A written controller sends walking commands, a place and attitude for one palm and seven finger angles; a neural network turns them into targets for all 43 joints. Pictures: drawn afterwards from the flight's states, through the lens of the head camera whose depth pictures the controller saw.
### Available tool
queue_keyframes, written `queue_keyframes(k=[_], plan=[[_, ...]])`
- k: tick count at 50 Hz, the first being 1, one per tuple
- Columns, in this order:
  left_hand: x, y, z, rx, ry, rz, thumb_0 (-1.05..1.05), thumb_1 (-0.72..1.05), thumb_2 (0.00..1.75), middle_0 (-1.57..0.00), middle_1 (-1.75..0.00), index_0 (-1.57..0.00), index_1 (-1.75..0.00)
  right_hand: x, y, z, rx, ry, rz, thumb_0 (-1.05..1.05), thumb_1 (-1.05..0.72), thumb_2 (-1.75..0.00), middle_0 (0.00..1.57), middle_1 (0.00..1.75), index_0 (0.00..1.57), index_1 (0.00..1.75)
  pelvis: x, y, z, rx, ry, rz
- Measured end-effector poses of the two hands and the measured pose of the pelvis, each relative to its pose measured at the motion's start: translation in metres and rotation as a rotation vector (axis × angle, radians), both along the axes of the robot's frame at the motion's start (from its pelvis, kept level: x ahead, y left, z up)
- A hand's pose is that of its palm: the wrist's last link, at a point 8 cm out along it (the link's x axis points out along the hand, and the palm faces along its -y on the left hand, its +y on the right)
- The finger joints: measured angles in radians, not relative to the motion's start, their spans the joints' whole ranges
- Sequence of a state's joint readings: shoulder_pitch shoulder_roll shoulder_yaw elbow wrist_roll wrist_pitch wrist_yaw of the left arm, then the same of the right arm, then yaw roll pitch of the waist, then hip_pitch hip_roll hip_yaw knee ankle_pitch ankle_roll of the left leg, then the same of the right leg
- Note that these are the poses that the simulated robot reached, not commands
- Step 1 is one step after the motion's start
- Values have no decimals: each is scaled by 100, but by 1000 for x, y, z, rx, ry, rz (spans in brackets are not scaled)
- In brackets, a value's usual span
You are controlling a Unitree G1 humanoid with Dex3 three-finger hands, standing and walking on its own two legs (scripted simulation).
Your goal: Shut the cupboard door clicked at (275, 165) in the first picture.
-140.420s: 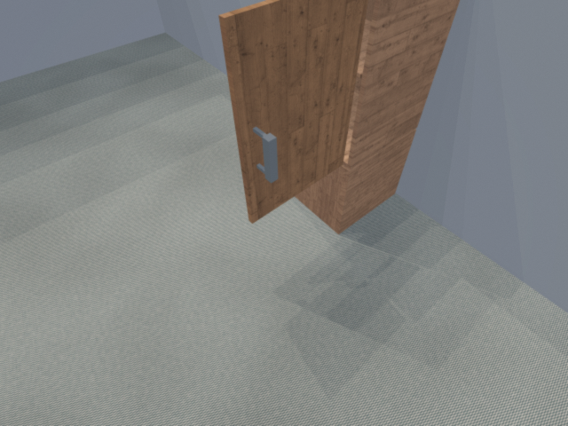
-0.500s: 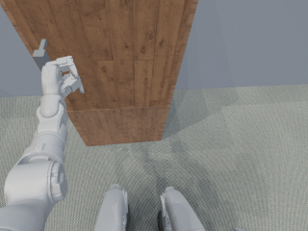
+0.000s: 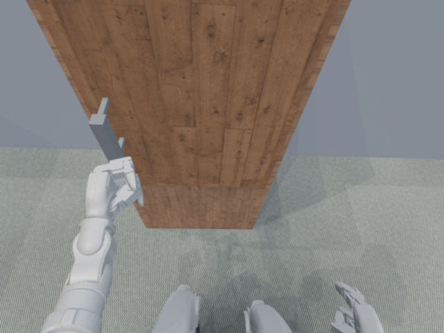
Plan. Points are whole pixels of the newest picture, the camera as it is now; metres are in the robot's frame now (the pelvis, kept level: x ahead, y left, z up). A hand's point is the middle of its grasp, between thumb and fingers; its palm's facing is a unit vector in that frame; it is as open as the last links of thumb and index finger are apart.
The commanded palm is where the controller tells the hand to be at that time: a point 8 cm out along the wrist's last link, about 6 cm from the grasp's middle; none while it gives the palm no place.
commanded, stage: draw the hand back to the body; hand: left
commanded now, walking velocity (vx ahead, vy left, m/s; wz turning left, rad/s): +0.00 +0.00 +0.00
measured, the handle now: (111, 133) +0.48 +0.24 +0.03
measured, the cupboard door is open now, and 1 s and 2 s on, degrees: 0 0 0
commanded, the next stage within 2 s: step back with the hand held close in 1.64 s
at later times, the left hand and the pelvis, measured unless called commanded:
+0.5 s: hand (95, 202) +0.29 +0.19 +0.12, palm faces +0.09 -0.99 -0.05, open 3.1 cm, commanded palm +0.26 +0.25 +0.13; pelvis +0.04 -0.01 +0.04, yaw +2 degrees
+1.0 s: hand out of the picture +0.24 +0.25 +0.21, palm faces +0.38 -0.85 -0.36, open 4.1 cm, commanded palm +0.20 +0.29 +0.23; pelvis +0.03 +0.00 +0.09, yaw +1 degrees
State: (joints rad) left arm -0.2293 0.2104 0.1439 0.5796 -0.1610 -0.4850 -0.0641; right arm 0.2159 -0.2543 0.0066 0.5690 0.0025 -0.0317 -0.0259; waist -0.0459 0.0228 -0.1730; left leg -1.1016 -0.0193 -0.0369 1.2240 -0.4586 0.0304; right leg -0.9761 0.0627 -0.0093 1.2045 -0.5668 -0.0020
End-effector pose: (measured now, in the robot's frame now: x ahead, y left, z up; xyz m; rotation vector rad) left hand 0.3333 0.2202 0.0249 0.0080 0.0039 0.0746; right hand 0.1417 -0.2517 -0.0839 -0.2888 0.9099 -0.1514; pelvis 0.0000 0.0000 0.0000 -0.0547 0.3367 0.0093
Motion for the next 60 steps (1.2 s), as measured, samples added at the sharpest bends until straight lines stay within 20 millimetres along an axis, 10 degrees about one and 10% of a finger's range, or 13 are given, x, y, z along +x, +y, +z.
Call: queue_keyframes(k=[11,32,60], plan=[[-21,6,36,35,-29,-7,2,90,90,-130,-150,-130,-150,62,21,10,82,-52,48,1,-91,-90,20,30,20,30,33,-3,14,7,-22,2],[-89,33,129,188,-7,62,1,90,90,-124,-143,-124,-143,55,4,70,68,-199,5,1,-91,-90,20,30,20,30,32,-15,57,31,-190,22],[-137,79,243,449,-91,364,1,90,90,-53,-65,-53,-65,91,50,114,135,-291,100,1,-91,-90,20,30,20,30,47,3,101,50,-360,12]])
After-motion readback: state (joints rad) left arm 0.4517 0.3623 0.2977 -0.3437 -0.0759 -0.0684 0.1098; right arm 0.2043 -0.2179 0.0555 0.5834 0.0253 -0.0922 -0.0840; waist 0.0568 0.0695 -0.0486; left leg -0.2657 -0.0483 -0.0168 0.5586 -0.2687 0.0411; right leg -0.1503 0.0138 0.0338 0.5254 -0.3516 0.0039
